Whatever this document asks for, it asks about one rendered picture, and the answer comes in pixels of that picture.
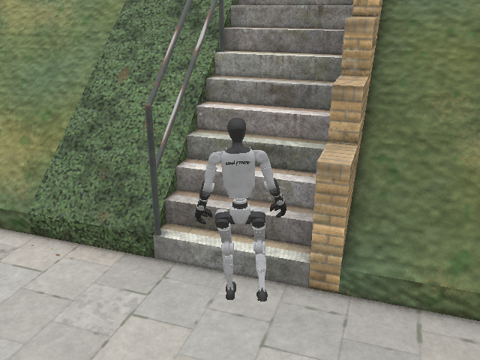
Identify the robot left hand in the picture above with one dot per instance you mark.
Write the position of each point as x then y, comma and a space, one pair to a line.
205, 213

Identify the right robot upper arm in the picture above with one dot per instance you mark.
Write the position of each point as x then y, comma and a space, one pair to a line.
262, 157

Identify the left robot upper arm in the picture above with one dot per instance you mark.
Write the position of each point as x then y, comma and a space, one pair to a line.
214, 158

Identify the robot left shin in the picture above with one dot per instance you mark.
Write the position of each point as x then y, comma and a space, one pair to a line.
228, 268

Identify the robot right hand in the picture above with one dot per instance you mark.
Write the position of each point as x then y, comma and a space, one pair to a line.
275, 207

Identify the right robot forearm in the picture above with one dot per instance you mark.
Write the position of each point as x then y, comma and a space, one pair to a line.
276, 194

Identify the left robot forearm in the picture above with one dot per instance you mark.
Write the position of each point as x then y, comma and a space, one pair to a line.
203, 199

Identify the robot right foot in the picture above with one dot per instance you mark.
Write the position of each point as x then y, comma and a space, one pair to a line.
261, 295

